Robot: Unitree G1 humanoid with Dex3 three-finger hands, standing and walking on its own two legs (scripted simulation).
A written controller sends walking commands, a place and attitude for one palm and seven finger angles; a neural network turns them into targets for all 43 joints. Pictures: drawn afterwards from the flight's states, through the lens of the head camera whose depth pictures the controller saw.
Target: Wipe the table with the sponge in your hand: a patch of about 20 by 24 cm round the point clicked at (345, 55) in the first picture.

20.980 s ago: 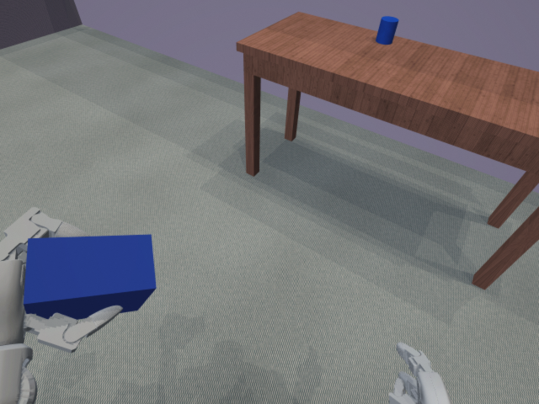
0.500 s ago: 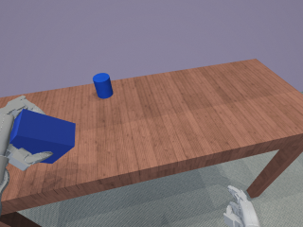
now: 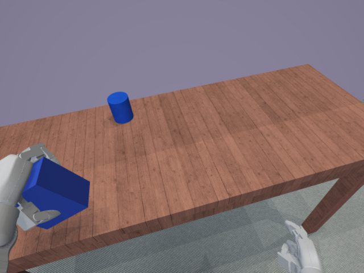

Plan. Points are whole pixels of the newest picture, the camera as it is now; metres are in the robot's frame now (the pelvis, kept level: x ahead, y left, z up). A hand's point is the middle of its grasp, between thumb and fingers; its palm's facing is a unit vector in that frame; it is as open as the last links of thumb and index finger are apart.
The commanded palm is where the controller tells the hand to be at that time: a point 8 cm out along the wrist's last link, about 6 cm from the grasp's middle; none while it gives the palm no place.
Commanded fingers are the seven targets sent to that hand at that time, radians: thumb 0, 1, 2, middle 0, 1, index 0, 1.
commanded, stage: turn the palm down, sponge in hand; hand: left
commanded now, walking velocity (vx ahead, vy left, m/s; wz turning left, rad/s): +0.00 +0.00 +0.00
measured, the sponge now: (53, 198) +0.21 +0.29 +0.09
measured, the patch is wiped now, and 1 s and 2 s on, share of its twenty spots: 0.00 0.00 0.00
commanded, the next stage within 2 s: move the sponge above the wiping area in 1.12 s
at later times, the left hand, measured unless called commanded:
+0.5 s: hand (49, 193) +0.21 +0.28 +0.13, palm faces +0.02 -0.21 -0.98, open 10.5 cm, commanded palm +0.18 +0.30 +0.21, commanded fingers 0.00 0.10 1.30 -1.20 -1.60 -1.20 -1.60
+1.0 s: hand (55, 191) +0.21 +0.27 +0.13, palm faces +0.05 -0.06 -1.00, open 10.5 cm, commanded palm +0.18 +0.28 +0.21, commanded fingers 0.00 0.10 1.30 -1.20 -1.60 -1.20 -1.60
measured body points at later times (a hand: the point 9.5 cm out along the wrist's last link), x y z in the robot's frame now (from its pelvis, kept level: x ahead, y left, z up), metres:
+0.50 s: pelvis -0.01 +0.02 +0.01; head -0.01 -0.02 +0.46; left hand +0.20 +0.29 +0.18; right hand +0.25 -0.17 -0.06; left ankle +0.03 +0.14 -0.73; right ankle +0.00 -0.10 -0.73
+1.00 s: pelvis -0.01 +0.00 +0.01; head -0.03 -0.05 +0.46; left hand +0.20 +0.27 +0.19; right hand +0.25 -0.20 -0.06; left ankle +0.03 +0.14 -0.73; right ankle +0.00 -0.10 -0.73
